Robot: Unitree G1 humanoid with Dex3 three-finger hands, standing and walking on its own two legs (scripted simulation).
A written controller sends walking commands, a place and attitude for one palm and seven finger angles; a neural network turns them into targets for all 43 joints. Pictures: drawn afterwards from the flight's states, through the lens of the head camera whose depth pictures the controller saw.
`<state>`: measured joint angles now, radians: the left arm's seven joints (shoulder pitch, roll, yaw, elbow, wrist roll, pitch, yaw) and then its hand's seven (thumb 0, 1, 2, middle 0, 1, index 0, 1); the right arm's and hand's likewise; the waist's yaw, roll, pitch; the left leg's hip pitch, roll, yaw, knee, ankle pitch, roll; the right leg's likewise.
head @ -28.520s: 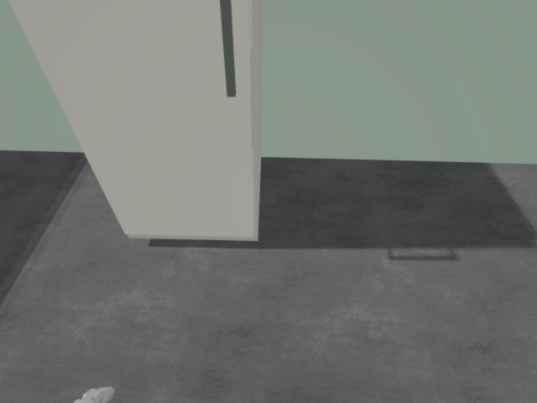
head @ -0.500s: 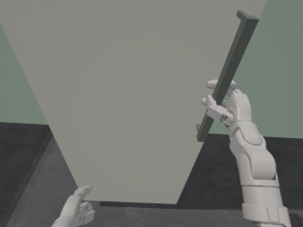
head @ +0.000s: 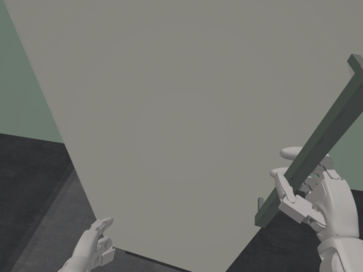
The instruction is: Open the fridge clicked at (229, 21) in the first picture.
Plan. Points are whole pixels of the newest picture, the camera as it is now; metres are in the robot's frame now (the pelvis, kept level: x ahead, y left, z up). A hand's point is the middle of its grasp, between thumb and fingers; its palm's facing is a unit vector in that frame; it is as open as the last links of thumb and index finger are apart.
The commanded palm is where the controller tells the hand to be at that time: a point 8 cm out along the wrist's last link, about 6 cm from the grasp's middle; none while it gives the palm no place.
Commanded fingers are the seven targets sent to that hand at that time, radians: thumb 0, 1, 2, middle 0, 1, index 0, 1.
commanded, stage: walk backward, drawing the door open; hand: right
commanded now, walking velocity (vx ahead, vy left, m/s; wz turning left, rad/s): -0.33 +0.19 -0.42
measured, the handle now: (295, 163) +0.27 -0.17 +0.20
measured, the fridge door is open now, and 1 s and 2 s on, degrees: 7 28 57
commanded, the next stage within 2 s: none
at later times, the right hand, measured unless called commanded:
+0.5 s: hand (278, 206) +0.20 -0.13 +0.17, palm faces +0.46 +0.83 -0.32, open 7.0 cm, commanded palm +0.14 -0.16 +0.18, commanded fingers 0.00 -0.90 -0.90 0.45 1.40 0.45 1.40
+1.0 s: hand out of the picture +0.08 -0.04 +0.17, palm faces +0.70 +0.67 -0.24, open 6.7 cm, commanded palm +0.01 -0.06 +0.18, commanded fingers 0.00 -0.90 -0.90 0.45 1.40 0.45 1.40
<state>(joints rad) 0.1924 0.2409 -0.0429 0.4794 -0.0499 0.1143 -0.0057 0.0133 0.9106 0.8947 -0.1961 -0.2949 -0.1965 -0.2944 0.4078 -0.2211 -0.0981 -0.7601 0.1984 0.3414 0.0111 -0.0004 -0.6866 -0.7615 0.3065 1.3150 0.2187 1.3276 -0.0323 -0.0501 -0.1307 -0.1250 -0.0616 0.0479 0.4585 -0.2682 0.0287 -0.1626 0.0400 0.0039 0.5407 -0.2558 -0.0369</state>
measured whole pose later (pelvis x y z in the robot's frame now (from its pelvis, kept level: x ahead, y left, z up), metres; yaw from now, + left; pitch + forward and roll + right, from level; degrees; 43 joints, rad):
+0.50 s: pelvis -0.01 +0.09 -0.03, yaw -14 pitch -2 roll -3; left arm 0.14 0.20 0.01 0.53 -0.01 0.02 0.06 0.01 0.91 0.89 -0.20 -0.29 -0.20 -0.29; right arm 0.27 -0.22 -0.19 -0.55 0.04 -0.08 -0.11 -0.09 -0.59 -0.81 0.46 1.39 0.19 1.38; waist 0.01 -0.07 0.13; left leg -0.41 -0.03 0.13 0.52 -0.08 0.14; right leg -0.39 0.07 0.07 1.14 -0.50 0.00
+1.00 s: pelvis -0.08 +0.26 -0.02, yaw -28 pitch +1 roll +3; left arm 0.13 0.16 0.02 0.64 0.01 -0.13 0.03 0.01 0.91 0.89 -0.20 -0.30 -0.20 -0.30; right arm 0.14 -0.27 -0.26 -0.54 0.06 -0.13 -0.14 -0.07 -0.61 -0.83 0.46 1.40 0.23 1.36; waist 0.01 -0.07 0.18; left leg -0.15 -0.03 0.04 0.47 -0.31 -0.02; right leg -0.48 -0.09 0.22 0.66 -0.28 0.08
